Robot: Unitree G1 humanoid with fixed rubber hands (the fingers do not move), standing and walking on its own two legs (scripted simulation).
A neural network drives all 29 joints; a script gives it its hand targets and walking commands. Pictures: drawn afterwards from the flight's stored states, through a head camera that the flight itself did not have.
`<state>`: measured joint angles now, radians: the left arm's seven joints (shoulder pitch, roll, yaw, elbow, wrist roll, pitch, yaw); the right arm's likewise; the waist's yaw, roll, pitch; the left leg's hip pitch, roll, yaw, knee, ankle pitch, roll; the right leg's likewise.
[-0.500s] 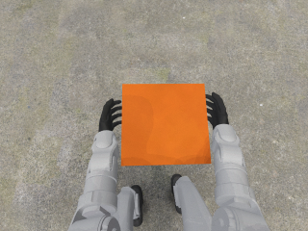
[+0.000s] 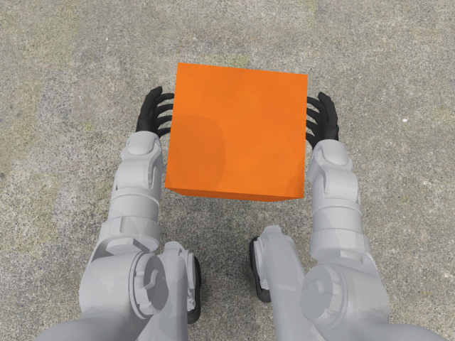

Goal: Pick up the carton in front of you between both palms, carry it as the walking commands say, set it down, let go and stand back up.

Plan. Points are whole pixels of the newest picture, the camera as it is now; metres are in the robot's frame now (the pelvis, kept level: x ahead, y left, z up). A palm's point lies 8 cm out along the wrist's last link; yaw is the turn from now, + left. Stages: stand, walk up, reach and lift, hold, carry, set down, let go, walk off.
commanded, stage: set down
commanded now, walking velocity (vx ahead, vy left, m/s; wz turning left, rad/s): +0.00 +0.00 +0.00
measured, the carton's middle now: (233, 146) +0.45 -0.05 -0.16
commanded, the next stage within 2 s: none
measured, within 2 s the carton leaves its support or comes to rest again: rests again in 1.68 s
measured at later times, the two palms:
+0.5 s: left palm (173, 138) +0.51 +0.08 -0.24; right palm (301, 157) +0.43 -0.21 -0.23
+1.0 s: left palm (186, 144) +0.53 +0.06 -0.35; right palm (297, 157) +0.45 -0.23 -0.32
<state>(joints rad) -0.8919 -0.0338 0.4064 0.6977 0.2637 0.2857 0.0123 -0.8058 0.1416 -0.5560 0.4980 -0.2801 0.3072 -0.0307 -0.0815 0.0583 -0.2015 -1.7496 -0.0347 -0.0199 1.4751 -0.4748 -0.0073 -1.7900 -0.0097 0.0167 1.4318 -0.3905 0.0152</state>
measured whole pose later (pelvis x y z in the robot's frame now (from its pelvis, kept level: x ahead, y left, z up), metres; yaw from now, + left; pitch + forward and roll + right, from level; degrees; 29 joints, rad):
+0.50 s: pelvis -0.02 +0.01 -0.12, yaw -1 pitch +48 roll -2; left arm -1.22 0.12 0.27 0.89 0.19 0.28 0.05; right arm -1.01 0.08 -0.62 0.56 -0.19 0.28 -0.08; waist -0.12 0.06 -0.07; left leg -2.19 -0.06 -0.02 1.88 -0.53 0.01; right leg -2.21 -0.02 0.02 1.81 -0.43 0.05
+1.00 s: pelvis -0.02 +0.02 -0.19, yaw -3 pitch +46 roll -4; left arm -1.37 0.25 0.06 1.05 0.08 0.23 0.09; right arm -1.18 -0.05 -0.56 0.78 -0.02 0.22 -0.07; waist -0.18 0.00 0.10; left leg -2.34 -0.05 -0.02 2.13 -0.59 0.02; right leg -2.36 0.02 0.03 2.03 -0.48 0.09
